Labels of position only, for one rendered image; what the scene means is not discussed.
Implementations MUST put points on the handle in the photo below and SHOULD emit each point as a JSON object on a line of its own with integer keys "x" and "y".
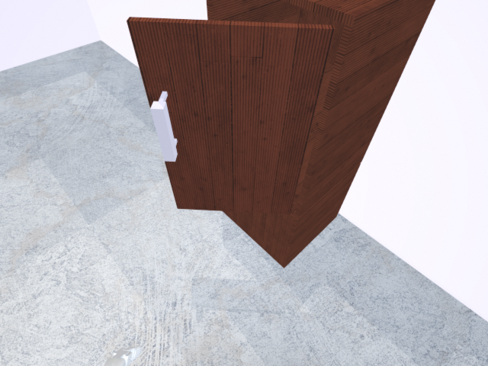
{"x": 160, "y": 115}

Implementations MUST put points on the cupboard door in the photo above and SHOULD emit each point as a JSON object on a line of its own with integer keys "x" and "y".
{"x": 241, "y": 99}

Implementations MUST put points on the left robot hand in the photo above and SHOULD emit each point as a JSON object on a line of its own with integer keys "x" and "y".
{"x": 124, "y": 356}

